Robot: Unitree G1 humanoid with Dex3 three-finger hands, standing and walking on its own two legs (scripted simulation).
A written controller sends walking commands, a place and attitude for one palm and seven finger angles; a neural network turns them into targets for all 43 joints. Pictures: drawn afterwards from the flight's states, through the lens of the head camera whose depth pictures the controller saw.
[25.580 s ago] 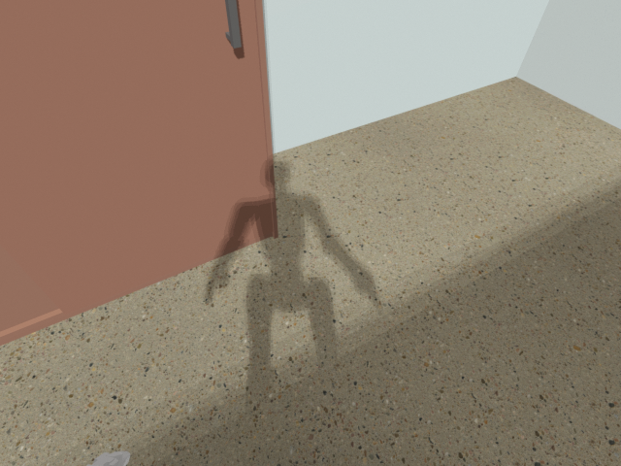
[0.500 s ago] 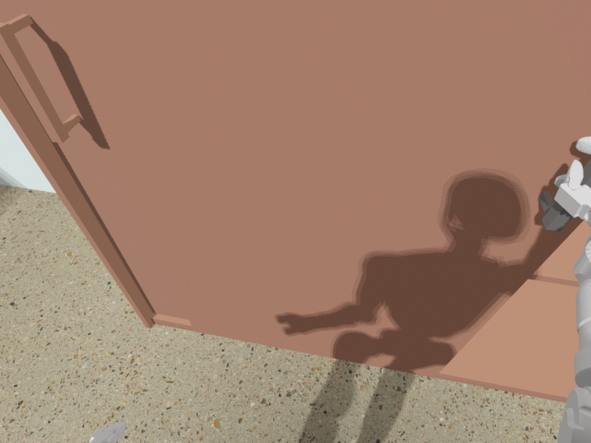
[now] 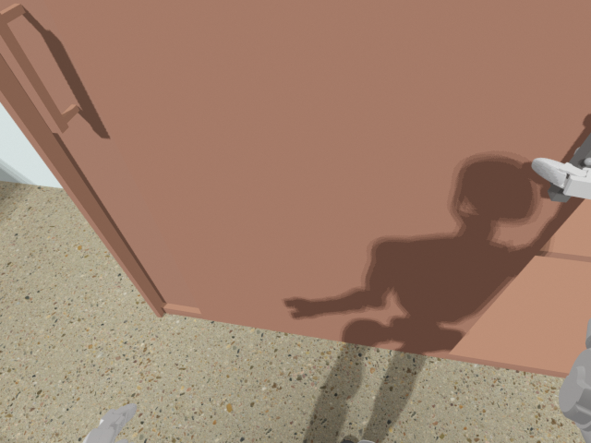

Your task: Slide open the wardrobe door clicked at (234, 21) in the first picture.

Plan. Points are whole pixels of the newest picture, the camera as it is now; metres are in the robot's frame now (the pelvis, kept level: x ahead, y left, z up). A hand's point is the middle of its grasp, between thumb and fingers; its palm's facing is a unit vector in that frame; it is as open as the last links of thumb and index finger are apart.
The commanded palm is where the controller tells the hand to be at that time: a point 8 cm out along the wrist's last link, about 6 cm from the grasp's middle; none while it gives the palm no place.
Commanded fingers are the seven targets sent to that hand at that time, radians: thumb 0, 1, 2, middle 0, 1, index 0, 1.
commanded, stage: loosen the grip on the handle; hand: right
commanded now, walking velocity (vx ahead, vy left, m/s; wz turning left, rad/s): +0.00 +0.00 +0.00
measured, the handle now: out of the picture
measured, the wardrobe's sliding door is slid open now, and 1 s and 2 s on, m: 0.62 0.62 0.62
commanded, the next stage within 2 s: slip the hand off the handle in 0.28 s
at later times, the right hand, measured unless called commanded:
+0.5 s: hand out of the picture +0.44 -0.33 +0.18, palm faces +0.44 +0.87 -0.20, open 14.3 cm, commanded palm +0.40 -0.39 +0.18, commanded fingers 0.00 0.55 -0.20 0.25 1.15 0.25 1.15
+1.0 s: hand out of the picture +0.44 -0.41 +0.18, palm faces +0.49 +0.84 -0.22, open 14.7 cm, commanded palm +0.39 -0.44 +0.18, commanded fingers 0.00 0.55 -0.20 0.25 1.15 0.25 1.15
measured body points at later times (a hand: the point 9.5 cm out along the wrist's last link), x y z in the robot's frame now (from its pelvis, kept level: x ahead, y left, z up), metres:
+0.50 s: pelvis +0.00 -0.02 +0.00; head +0.03 -0.03 +0.45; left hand +0.06 +0.24 -0.11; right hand +0.41 -0.38 +0.20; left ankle -0.05 +0.09 -0.72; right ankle +0.12 -0.10 -0.72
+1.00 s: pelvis +0.00 -0.02 -0.01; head +0.06 -0.05 +0.44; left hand +0.05 +0.26 -0.11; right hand +0.40 -0.45 +0.20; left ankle -0.05 +0.09 -0.72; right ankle +0.12 -0.10 -0.72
